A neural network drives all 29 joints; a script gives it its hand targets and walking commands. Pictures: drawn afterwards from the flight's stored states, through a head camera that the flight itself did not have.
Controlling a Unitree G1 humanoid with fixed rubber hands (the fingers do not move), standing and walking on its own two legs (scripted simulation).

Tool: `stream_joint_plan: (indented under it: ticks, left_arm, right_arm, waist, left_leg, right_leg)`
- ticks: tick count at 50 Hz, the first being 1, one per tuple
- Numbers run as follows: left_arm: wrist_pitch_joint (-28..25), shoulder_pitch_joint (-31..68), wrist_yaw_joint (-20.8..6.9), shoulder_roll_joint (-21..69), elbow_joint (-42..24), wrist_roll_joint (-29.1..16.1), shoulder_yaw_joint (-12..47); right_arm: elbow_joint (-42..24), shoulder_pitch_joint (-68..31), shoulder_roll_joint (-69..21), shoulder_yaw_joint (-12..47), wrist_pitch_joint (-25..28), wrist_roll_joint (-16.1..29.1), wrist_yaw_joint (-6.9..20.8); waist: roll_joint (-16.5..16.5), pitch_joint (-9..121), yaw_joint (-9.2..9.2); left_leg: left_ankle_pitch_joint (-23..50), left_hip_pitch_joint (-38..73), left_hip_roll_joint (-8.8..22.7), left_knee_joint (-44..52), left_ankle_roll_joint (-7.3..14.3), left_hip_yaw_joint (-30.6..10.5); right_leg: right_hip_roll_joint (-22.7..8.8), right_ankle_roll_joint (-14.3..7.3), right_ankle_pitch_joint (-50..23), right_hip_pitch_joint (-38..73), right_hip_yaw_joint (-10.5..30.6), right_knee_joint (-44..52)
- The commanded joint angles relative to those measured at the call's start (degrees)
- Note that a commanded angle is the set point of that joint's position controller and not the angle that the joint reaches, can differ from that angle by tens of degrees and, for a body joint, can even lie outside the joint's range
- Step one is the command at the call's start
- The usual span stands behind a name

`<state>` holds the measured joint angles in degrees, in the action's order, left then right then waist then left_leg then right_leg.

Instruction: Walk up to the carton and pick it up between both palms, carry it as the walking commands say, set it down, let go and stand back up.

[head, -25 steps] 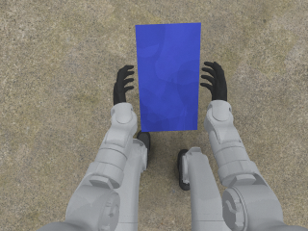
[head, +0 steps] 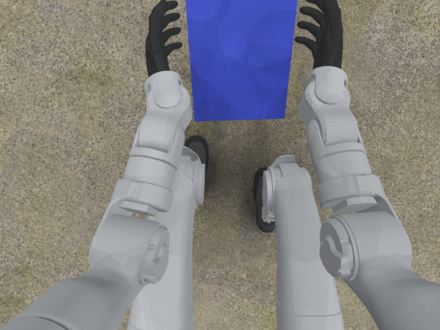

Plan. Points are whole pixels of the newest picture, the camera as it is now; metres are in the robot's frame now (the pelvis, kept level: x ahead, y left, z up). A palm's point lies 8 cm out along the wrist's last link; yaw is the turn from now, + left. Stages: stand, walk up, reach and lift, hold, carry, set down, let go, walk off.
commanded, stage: set down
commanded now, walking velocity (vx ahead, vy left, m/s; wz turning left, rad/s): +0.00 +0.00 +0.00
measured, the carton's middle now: (236, 29) +0.54 +0.01 -0.25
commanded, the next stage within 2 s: none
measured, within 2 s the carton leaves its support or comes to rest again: neither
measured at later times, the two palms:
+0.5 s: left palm (177, 52) +0.49 +0.11 -0.24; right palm (315, 43) +0.51 -0.12 -0.22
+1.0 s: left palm (162, 21) +0.55 +0.15 -0.29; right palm (284, 52) +0.52 -0.10 -0.31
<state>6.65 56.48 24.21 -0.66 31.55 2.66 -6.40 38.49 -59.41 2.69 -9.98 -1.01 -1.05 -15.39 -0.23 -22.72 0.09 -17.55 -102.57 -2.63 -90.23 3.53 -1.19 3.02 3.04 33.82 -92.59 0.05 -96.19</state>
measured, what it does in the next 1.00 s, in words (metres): lowers itself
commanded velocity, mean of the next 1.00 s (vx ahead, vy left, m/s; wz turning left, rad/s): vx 0.00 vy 0.00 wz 0.00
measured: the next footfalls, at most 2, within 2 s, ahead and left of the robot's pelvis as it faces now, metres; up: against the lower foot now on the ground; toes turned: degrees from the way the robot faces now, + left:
none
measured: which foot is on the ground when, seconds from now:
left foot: down 0.00-1.00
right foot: down 0.00-1.00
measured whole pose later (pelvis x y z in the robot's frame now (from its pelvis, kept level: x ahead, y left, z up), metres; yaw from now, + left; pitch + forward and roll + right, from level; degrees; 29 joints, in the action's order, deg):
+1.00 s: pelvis -0.01 -0.02 -0.12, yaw -2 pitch +31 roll -5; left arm 13.4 90.6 14.0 -11.4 54.5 2.2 -12.3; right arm 46.7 -79.7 4.5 -18.0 -11.8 1.6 -16.3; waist -0.5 -30.1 4.8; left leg -19.0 -124.6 -2.7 -112.5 1.6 -2.4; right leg 5.0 2.6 38.2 -113.7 -1.9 -120.2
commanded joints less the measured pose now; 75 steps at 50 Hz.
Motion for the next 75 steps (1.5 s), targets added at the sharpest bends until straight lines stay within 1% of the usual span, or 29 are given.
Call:
stream_joint_plan:
  ticks: [1, 4, 6, 7, 11, 16, 19, 21, 24, 26, 27, 29, 31, 33, 35, 37, 38, 41, 43, 45, 48, 51, 55, 57, 60, 62, 66, 70, 75]
  left_arm:
    - [0.0, 42.9, -11.0, 31.8, -9.2, -11.8, 26.6]
    - [1.4, 49.6, -12.0, 33.2, -11.0, -12.7, 26.6]
    - [2.4, 52.3, -13.3, 34.7, -10.8, -12.4, 26.8]
    - [2.6, 54.9, -14.2, 35.5, -10.4, -11.9, 26.5]
    - [2.8, 64.4, -18.4, 38.7, -3.4, -10.8, 24.2]
    - [2.6, 67.8, -23.9, 39.9, 8.3, -6.5, 18.2]
    - [2.8, 68.7, -26.4, 42.0, 10.0, -5.0, 15.9]
    - [2.8, 69.6, -27.5, 42.9, 8.4, -4.9, 15.4]
    - [2.5, 72.5, -27.7, 43.6, 1.8, -6.6, 18.0]
    - [2.3, 74.4, -27.0, 45.4, -4.5, -9.7, 21.7]
    - [2.7, 73.2, -26.8, 47.2, -4.8, -11.3, 23.4]
    - [4.2, 66.2, -26.9, 50.8, 1.8, -12.5, 24.5]
    - [6.0, 57.0, -27.8, 54.0, 14.1, -9.8, 21.7]
    - [7.4, 50.1, -29.2, 56.1, 25.6, -5.5, 16.7]
    - [7.9, 45.9, -30.5, 56.5, 30.6, -1.7, 12.1]
    - [7.4, 46.1, -31.4, 56.3, 28.7, -0.5, 10.2]
    - [6.6, 47.5, -31.4, 56.6, 25.8, -0.8, 10.7]
    - [4.3, 55.6, -30.2, 58.9, 13.1, -6.3, 16.7]
    - [3.9, 59.2, -29.2, 60.0, 8.7, -10.6, 20.7]
    - [4.4, 57.9, -28.5, 59.1, 11.1, -12.3, 21.4]
    - [5.7, 51.6, -28.8, 58.2, 21.8, -10.9, 17.7]
    - [6.7, 48.2, -29.9, 56.3, 30.5, -7.9, 12.4]
    - [6.1, 47.6, -31.3, 52.8, 33.6, -4.3, 6.1]
    - [5.0, 50.4, -31.7, 51.2, 30.7, -4.5, 5.7]
    - [2.7, 56.7, -31.6, 48.1, 24.6, -7.5, 6.9]
    - [1.6, 58.3, -31.3, 45.0, 24.3, -9.2, 6.7]
    - [1.1, 55.0, -31.2, 40.2, 28.7, -8.5, 4.4]
    - [1.0, 51.2, -31.9, 39.3, 31.2, -7.4, 3.1]
    - [0.3, 50.0, -32.4, 40.0, 28.6, -8.8, 4.5]
  right_arm:
    - [-12.5, -41.0, -27.6, 25.4, -2.2, 10.8, 9.8]
    - [-16.1, -48.2, -32.5, 29.2, -4.2, 13.3, 10.2]
    - [-16.9, -51.5, -36.9, 31.7, -5.9, 14.3, 10.4]
    - [-16.3, -53.8, -39.4, 31.9, -6.7, 14.0, 10.7]
    - [-8.5, -60.9, -48.4, 29.4, -8.6, 11.7, 12.7]
    - [10.4, -55.2, -54.4, 17.6, -10.2, 4.7, 16.0]
    - [14.9, -53.0, -57.7, 13.5, -10.9, 1.9, 18.2]
    - [14.4, -53.1, -59.9, 13.9, -11.4, 1.7, 19.5]
    - [7.7, -56.4, -61.9, 18.9, -11.8, 4.1, 20.6]
    - [-3.0, -62.0, -60.7, 24.6, -11.3, 7.8, 20.5]
    - [-8.7, -64.7, -59.8, 27.6, -10.7, 10.0, 20.2]
    - [-13.9, -67.8, -56.3, 29.6, -9.5, 11.2, 19.6]
    - [-10.8, -67.5, -53.0, 27.4, -8.8, 9.1, 19.8]
    - [-2.5, -63.9, -51.8, 23.0, -9.2, 5.2, 21.1]
    - [4.4, -59.3, -51.5, 18.3, -9.8, 1.7, 23.0]
    - [5.7, -57.8, -50.6, 15.8, -9.7, 0.3, 24.6]
    - [4.0, -58.4, -50.3, 15.9, -9.3, 0.5, 25.0]
    - [-7.8, -65.3, -48.3, 20.4, -6.9, 4.6, 24.5]
    - [-13.4, -70.0, -45.6, 23.4, -5.6, 7.6, 23.5]
    - [-14.9, -72.6, -41.8, 24.4, -4.8, 8.4, 22.4]
    - [-10.2, -72.5, -39.2, 23.0, -5.2, 6.3, 21.8]
    - [-2.6, -69.9, -38.7, 18.8, -6.2, 3.7, 22.7]
    - [4.8, -65.5, -38.9, 13.4, -7.1, 0.5, 24.7]
    - [3.6, -66.1, -39.7, 13.8, -6.9, 0.7, 25.0]
    - [-3.4, -71.4, -40.6, 17.2, -5.5, 3.8, 24.1]
    - [-5.3, -73.6, -39.8, 18.6, -4.7, 5.4, 23.0]
    - [-0.4, -70.5, -39.6, 18.3, -4.8, 5.2, 21.9]
    - [5.6, -64.2, -41.8, 17.5, -5.7, 3.5, 22.1]
    - [3.7, -62.0, -44.7, 20.1, -5.7, 4.1, 22.2]
  waist:
    - [-5.9, 113.3, -0.78]
    - [-3.6, 121.4, 1.47]
    - [-2.7, 121.8, 3.26]
    - [-2.0, 119.7, 3.49]
    - [1.1, 105.6, 3.10]
    - [1.5, 88.2, -0.66]
    - [1.3, 88.4, -1.16]
    - [1.6, 93.0, 0.28]
    - [2.2, 106.2, 3.35]
    - [1.8, 118.9, 4.38]
    - [1.6, 125.1, 4.49]
    - [1.1, 126.1, 3.57]
    - [1.6, 115.2, 2.42]
    - [1.8, 98.2, 1.76]
    - [1.2, 86.1, 1.19]
    - [0.3, 83.1, 0.31]
    - [-0.2, 86.1, 0.07]
    - [-2.6, 106.4, -0.84]
    - [-4.2, 115.8, -2.23]
    - [-4.3, 116.5, -2.84]
    - [-1.4, 103.7, -3.17]
    - [-0.4, 87.5, -2.50]
    - [0.4, 71.6, -1.48]
    - [1.5, 70.9, -0.90]
    - [2.9, 77.8, 0.84]
    - [4.2, 78.8, 1.92]
    - [7.2, 72.6, 4.22]
    - [9.5, 67.3, 5.10]
    - [10.3, 69.8, 6.20]
  left_leg:
    - [2.9, 73.9, -4.6, 0.6, -4.8, -9.7]
    - [4.9, 74.4, -4.7, -2.9, -4.4, -7.4]
    - [8.4, 73.1, -4.2, -5.3, -4.4, -5.2]
    - [8.0, 70.4, -4.2, -6.3, -4.4, -4.4]
    - [-1.4, 53.9, -4.4, -8.8, -3.6, -2.3]
    - [-11.2, 38.2, -4.5, -10.7, -3.1, 0.2]
    - [-10.5, 36.4, -4.4, -12.3, -3.0, 1.0]
    - [-6.2, 37.4, -4.3, -13.8, -2.9, 2.0]
    - [3.1, 44.2, -4.0, -16.4, -2.8, 2.7]
    - [10.5, 51.8, -3.9, -18.6, -2.9, 2.6]
    - [14.8, 55.6, -3.9, -19.7, -3.0, 2.4]
    - [18.1, 57.4, -3.5, -20.4, -3.3, 1.6]
    - [14.4, 52.6, -3.3, -19.8, -3.6, 0.8]
    - [6.6, 43.4, -3.1, -18.7, -3.6, 0.3]
    - [1.7, 37.4, -3.1, -17.7, -3.4, 0.0]
    - [1.8, 35.9, -3.5, -18.3, -3.4, 0.1]
    - [4.6, 38.0, -3.7, -19.2, -3.5, -0.2]
    - [18.6, 50.8, -4.2, -22.5, -4.0, -1.3]
    - [26.1, 58.5, -4.1, -24.3, -4.0, -2.8]
    - [27.5, 60.8, -3.7, -24.9, -4.3, -4.0]
    - [23.0, 53.5, -3.6, -24.9, -4.1, -3.9]
    - [12.4, 43.1, -3.6, -23.8, -3.7, -3.0]
    - [4.5, 33.2, -3.8, -23.4, -3.2, -2.3]
    - [5.6, 30.4, -4.1, -24.7, -2.9, -1.5]
    - [11.5, 29.7, -4.2, -27.6, -2.5, -0.9]
    - [13.9, 27.4, -4.1, -29.1, -2.3, -0.3]
    - [13.7, 21.3, -3.6, -29.7, -1.8, 0.3]
    - [12.3, 17.3, -3.3, -30.0, -1.7, 1.0]
    - [17.0, 17.8, -3.3, -31.3, -1.6, 1.5]
  right_leg:
    - [6.2, -5.6, -9.1, 4.9, -2.9, 0.5]
    - [6.3, -5.0, -10.1, 10.2, -2.7, -1.2]
    - [6.2, -4.4, -10.7, 11.0, -2.9, -1.9]
    - [6.3, -4.0, -9.6, 9.8, -2.7, -2.1]
    - [6.4, -3.5, -3.3, 4.2, -1.5, -2.6]
    - [7.3, -3.9, 1.9, -3.1, -1.2, -2.4]
    - [8.0, -4.2, 0.9, -4.9, -1.9, -3.9]
    - [8.3, -4.2, -1.4, -4.3, -2.2, -5.3]
    - [8.9, -3.9, -6.6, -2.0, -3.0, -8.0]
    - [9.1, -3.5, -10.6, 0.0, -3.6, -9.9]
    - [9.1, -3.5, -13.6, 1.3, -4.0, -10.5]
    - [8.8, -3.4, -15.3, 0.0, -4.9, -11.0]
    - [8.4, -3.3, -11.2, -5.6, -5.7, -10.8]
    - [8.2, -3.1, -4.0, -13.2, -5.9, -10.6]
    - [8.3, -3.2, 0.4, -19.3, -5.8, -10.4]
    - [8.6, -3.3, 0.3, -22.0, -5.9, -11.1]
    - [8.8, -3.3, -1.5, -22.6, -6.1, -11.9]
    - [9.0, -3.8, -9.5, -20.7, -6.6, -14.4]
    - [8.5, -4.3, -12.5, -20.7, -7.0, -15.7]
    - [7.4, -4.6, -12.2, -20.7, -7.2, -16.3]
    - [6.4, -4.4, -8.4, -21.9, -7.7, -15.9]
    - [6.4, -4.3, -1.6, -26.3, -7.4, -15.9]
    - [6.8, -4.6, 2.5, -31.3, -6.4, -16.2]
    - [7.0, -4.4, 0.6, -29.8, -5.7, -16.8]
    - [6.8, -4.1, -5.3, -25.0, -4.6, -18.1]
    - [6.6, -3.8, -8.5, -21.3, -3.7, -18.5]
    - [6.8, -3.2, -10.4, -18.2, -2.6, -18.4]
    - [6.9, -2.8, -10.7, -17.8, -2.1, -18.6]
    - [7.1, -2.4, -15.1, -15.9, -1.7, -19.4]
